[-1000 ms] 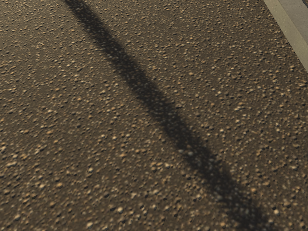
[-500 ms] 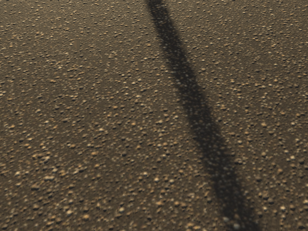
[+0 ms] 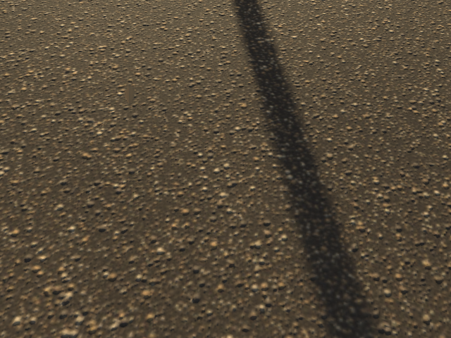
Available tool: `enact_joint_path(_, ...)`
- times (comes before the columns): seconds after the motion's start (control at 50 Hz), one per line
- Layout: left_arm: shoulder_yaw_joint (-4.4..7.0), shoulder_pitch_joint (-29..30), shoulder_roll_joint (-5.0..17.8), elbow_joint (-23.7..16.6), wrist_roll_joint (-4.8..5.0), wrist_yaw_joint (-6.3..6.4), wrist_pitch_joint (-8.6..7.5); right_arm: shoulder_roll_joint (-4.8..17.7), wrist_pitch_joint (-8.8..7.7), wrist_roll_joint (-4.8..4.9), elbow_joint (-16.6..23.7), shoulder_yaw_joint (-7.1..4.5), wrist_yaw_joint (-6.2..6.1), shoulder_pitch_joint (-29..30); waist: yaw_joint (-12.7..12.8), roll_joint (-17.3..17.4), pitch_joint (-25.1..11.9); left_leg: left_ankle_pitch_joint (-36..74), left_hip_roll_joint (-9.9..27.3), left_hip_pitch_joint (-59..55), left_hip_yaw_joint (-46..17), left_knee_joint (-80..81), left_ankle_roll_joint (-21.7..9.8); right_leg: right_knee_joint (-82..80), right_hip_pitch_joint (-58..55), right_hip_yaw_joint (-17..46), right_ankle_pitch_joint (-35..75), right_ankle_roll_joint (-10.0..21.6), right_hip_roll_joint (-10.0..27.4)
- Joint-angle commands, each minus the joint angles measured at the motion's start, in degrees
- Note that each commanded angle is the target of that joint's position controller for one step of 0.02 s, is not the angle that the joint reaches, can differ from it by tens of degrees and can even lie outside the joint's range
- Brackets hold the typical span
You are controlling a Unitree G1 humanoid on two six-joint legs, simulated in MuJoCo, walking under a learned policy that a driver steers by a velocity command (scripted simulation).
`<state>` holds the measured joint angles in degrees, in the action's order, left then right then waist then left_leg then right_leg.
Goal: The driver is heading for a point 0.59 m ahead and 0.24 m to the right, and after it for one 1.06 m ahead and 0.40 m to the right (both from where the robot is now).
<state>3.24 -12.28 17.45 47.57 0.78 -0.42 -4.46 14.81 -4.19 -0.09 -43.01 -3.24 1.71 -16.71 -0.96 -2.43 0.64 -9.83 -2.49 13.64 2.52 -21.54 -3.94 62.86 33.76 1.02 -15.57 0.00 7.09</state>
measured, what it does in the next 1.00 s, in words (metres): walks ahead, turning right: right foot, then left foot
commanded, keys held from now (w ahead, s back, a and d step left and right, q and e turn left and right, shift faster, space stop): w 0.06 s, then w+e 0.66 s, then e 0.28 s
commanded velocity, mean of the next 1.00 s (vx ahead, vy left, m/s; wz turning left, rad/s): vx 0.44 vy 0.00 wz -0.41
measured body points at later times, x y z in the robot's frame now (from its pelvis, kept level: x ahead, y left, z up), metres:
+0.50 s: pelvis +0.28 -0.08 -0.01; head +0.31 -0.09 +0.44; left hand +0.44 +0.17 -0.12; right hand +0.35 -0.37 -0.12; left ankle +0.26 +0.09 -0.66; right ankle +0.32 -0.16 -0.74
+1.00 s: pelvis +0.53 -0.08 -0.01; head +0.57 -0.09 +0.44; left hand +0.77 +0.12 -0.12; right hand +0.55 -0.39 -0.10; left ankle +0.63 -0.01 -0.74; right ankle +0.44 -0.18 -0.66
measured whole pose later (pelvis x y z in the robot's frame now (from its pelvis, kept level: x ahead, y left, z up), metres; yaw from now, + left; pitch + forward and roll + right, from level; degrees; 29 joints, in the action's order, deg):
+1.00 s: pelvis +0.53 -0.08 -0.01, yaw -29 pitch +2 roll +0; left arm 4.8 -14.7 18.9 37.6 1.3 1.6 2.1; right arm 14.3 -3.5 -1.4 -40.1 -2.8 -0.2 -7.0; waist 0.6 -2.3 2.9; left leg -8.5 0.6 20.0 3.3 -26.3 -1.4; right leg 67.1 31.3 2.7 -27.1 -3.9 0.1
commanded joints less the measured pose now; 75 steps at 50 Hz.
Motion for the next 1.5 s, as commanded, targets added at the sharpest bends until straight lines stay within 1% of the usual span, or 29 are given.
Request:
enact_joint_path(0.02,0.76,-1.3,2.8,-3.0,-0.64,0.38,0.52,7.8,-1.89,-0.04,2.8,-2.04,-0.57,2.0,2.2,6.1,-0.9,12.6,14.9,-3.0,-12.0,13.4,-11.0,-5.1,5.1,1.9,7.6,-1.2,2.1)
enact_joint_path(0.22,-0.37,13.6,1.4,-8.4,0.52,-2.42,-0.13,10.2,-0.84,0.46,-3.1,-2.89,-2.05,-4.6,-3.4,5.1,4.0,11.1,17.5,-15.3,-2.0,12.5,-6.5,-28.9,7.2,0.6,18.8,2.1,-2.1)
enact_joint_path(0.28,0.07,12.6,2.5,-9.6,0.17,-3.35,-0.22,11.2,0.18,0.71,-3.4,-3.3,-2.6,-3.2,-1.8,6.3,2.4,26.4,18.4,-19.7,0.5,6.2,-4.4,-30.2,3.9,-2.2,11.2,4.7,-4.4)
enact_joint_path(0.32,2.01,2.7,5.6,-7.7,-0.02,-3.19,0.03,12.2,1.2,0.64,-2.7,-3.44,-3.26,-1.3,3.8,6.9,-4.4,45.6,15.9,-18.6,4.2,-8.6,-1.9,-31.6,-11.0,-6.4,9.5,7.1,-9.4)
enact_joint_path(0.34,3.81,-6.3,9.3,-5.7,0.1,-2.55,0.25,11.2,1.36,0.2,-1.9,-2.88,-3.84,-2.1,7.4,4.5,-9.8,40.9,13.4,-10.0,5.8,-22.2,0.3,-31.6,-26.1,-2.2,11.9,9.4,-8.4)
enact_joint_path(0.36,5.64,-12.1,16.2,-5.6,0.01,-1.88,0.46,5.8,0.08,-0.99,0.9,-0.86,-3.3,-7.3,5.8,-8.3,-17.4,13.1,5.2,14.8,5.8,-45.7,4.6,-32.8,-49.5,25.2,6.8,19.5,6.3)
enact_joint_path(0.38,4.51,-12.7,13.5,-5.7,0.7,-2.02,0.31,5.0,-2.0,-0.87,0.6,-0.05,-2.4,-5.9,6.1,-9.9,-23.3,-22.1,-1.5,26.6,-5.2,-55.9,5.2,-43.7,-57.1,46.6,1.0,23.7,12.1)
enact_joint_path(0.4,3.48,-11.5,10.1,-5.8,0.32,-1.86,0.26,8.8,-3.47,1.44,1.9,-1.07,-1.43,-0.9,7.5,-6.7,-17.6,-19.5,2.3,32.4,-9.4,-58.6,3.8,-45.0,-54.0,39.8,-1.4,20.5,10.7)
enact_joint_path(0.42,3.06,-8.4,8.5,-6.6,0.2,-1.63,0.22,8.9,-4.23,1.99,3.1,-0.8,-1.29,2.8,6.5,-2.5,-11.4,-14.9,4.8,32.9,-8.3,-55.5,2.8,-45.2,-45.9,32.2,1.3,18.4,8.5)
enact_joint_path(0.46,2.02,-2.3,5.6,-8.4,-0.51,-1.33,0.32,9.2,-3.92,-0.15,3.4,-1.49,-2.03,4.4,2.2,1.2,-4.7,-9.4,8.5,26.2,-7.7,-45.8,3.1,-47.5,-30.2,22.9,11.6,16.3,4.7)
enact_joint_path(0.54,2.53,-1.4,7.0,-9.5,-0.38,-0.28,0.11,6.7,-1.65,-0.88,4.2,-1.26,-2.44,3.8,-0.3,-0.6,-2.9,-4.6,8.3,21.5,-6.1,-36.5,6.2,-50.7,-20.1,16.8,19.9,17.2,1.6)
enact_joint_path(0.64,3.07,-5.5,8.1,-8.5,0.5,1.06,0.84,4.2,-2.04,-0.45,6.9,-0.16,-1.94,14.6,3.8,-2.0,-1.1,13.1,4.5,17.1,-5.4,-15.1,7.8,-49.5,-17.4,12.9,14.1,13.1,-2.3)
enact_joint_path(0.72,3.16,-8.8,7.9,-7.6,0.93,1.38,1.71,6.3,-2.92,0.55,8.3,-0.81,-0.93,18.4,4.9,-2.8,-1.1,12.7,2.7,14.3,-7.1,-7.8,7.1,-45.2,-22.1,18.8,9.2,12.0,-0.2)
enact_joint_path(0.78,3.37,-6.9,7.5,-8.5,0.51,1.89,2.84,8.5,-3.73,-0.17,7.5,-2.05,-0.83,13.8,1.6,-5.0,-2.4,9.1,1.4,8.2,-6.4,-3.0,4.3,-35.8,-25.8,21.9,18.3,8.8,-1.4)
enact_joint_path(0.8,2.9,-5.8,5.9,-9.5,0.44,1.91,2.95,9.6,-4.05,-0.9,6.8,-2.6,-1.14,9.8,-0.6,-4.3,-5.5,14.0,3.5,0.4,-6.7,-1.0,2.4,-29.3,-24.3,20.1,20.5,6.4,-4.6)
enact_joint_path(0.82,1.81,-5.2,2.8,-11.6,-0.51,1.94,2.77,13.3,-4.07,-2.12,6.7,-3.44,-1.67,2.8,-3.3,1.9,-13.8,26.8,13.9,-14.4,-14.7,-4.6,-1.5,-14.3,-17.1,15.7,10.5,3.5,-8.3)
enact_joint_path(0.84,0.77,-16.2,-0.3,-12.0,0.05,1.83,2.43,15.9,-2.84,-2.63,5.5,-3.91,-1.65,-0.3,1.0,20.1,-22.1,35.9,28.9,-32.2,-35.5,-5.6,-12.6,2.8,0.6,9.2,-25.2,-0.1,-15.5)
enact_joint_path(0.86,1.73,-18.0,6.0,-10.6,0.48,1.79,2.6,12.0,-1.91,-0.78,5.9,-3.29,-1.41,-0.2,0.4,17.3,-22.2,27.4,29.9,-30.4,-40.6,-4.1,-13.2,11.2,5.7,10.0,-23.8,-1.5,-10.5)
enact_joint_path(0.88,2.77,-11.9,9.0,-11.1,0.69,1.91,3.37,8.2,-1.2,-0.59,7.1,-2.23,-1.8,2.1,-1.5,11.8,-15.4,25.7,26.4,-24.7,-31.2,-3.4,-10.7,14.0,8.0,8.6,-19.4,-2.8,-8.8)
enact_joint_path(0.92,3.31,-6.0,8.7,-12.7,0.12,2.31,5.02,6.4,0.15,-0.86,7.0,-1.33,-2.09,7.3,-0.1,7.6,-7.9,28.3,20.9,-12.3,-19.4,-1.6,-8.3,11.2,6.4,5.7,-14.1,-4.2,-5.7)
enact_joint_path(1.0,2.4,-5.9,3.6,-14.0,0.46,2.23,7.0,8.7,0.53,-1.45,5.4,-2.14,-2.39,10.5,2.1,11.2,-4.7,28.4,18.2,-2.3,-9.1,4.6,-9.3,1.6,-0.1,1.6,-8.6,-4.7,-4.3)
enact_joint_path(1.18,2.75,2.8,4.7,-18.0,0.0,-0.15,7.91,12.4,2.71,0.56,3.0,-3.47,-2.42,11.5,0.0,10.0,-4.8,15.2,20.9,-4.7,-1.0,4.8,-7.9,-19.3,-8.6,-2.2,0.3,-1.6,-3.6)
enact_joint_path(1.26,3.82,0.8,5.6,-18.1,-0.1,-0.71,7.94,12.2,3.25,2.18,1.5,-3.67,-2.06,10.2,1.7,8.6,-4.9,12.3,19.3,-5.5,2.3,-4.8,-2.6,-35.7,-18.0,-4.6,7.1,2.5,-6.7)
enact_joint_path(1.28,5.16,-2.2,9.4,-17.7,-0.19,0.09,7.74,10.1,3.26,1.21,0.4,-3.14,-1.82,6.7,1.9,1.8,-6.7,6.6,15.4,0.0,6.1,-13.9,1.6,-39.7,-27.0,1.3,21.9,5.2,-3.8)
enact_joint_path(1.3,6.53,-4.0,16.5,-18.9,-0.73,1.28,7.52,6.6,3.07,-2.05,2.9,-1.73,-1.47,6.8,0.6,-15.9,-7.8,-23.3,7.1,18.3,9.7,-33.1,7.4,-38.4,-38.5,21.9,45.5,13.4,11.1)
enact_joint_path(1.32,5.52,-4.6,14.5,-19.4,-2.17,0.83,6.3,8.1,3.05,-1.55,3.9,-1.97,-1.8,10.6,4.2,-12.5,-12.0,-30.7,3.3,24.3,-0.8,-44.6,8.7,-40.2,-36.4,28.5,43.8,22.1,16.2)
enact_joint_path(1.34,4.67,-3.8,12.1,-18.8,-2.14,0.42,5.24,10.1,3.39,0.15,3.8,-2.57,-1.96,12.4,4.6,-6.7,-10.9,-27.1,4.8,25.0,-3.7,-48.7,8.1,-40.6,-34.8,22.6,41.6,20.4,13.2)
enact_joint_path(1.38,3.45,1.2,8.5,-18.3,-0.7,0.81,4.61,9.7,3.94,0.31,2.4,-2.65,-2.69,11.5,2.1,-3.1,-8.5,-19.5,6.6,24.8,-5.0,-45.2,7.5,-40.4,-31.6,15.9,34.1,14.5,8.1)
enact_joint_path(1.5,2.31,5.3,7.0,-17.5,-1.35,1.68,5.0,6.6,4.85,0.24,1.2,-1.41,-2.66,9.7,0.5,-5.0,-8.3,-11.8,5.4,12.5,-3.8,-30.2,8.8,-41.4,-24.8,10.8,30.0,13.4,4.5)
Next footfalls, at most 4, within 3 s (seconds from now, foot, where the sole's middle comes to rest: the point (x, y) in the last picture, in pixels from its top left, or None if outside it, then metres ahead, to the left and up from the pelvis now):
0.34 right None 0.36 -0.16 -0.78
0.82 left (229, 280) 0.67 -0.03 -0.78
1.28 right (309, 318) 0.55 -0.26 -0.78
1.66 left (245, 270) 0.70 -0.07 -0.78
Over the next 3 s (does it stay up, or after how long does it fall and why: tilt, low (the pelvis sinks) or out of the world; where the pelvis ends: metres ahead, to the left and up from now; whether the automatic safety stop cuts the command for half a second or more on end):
stays up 0.62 -0.12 0.00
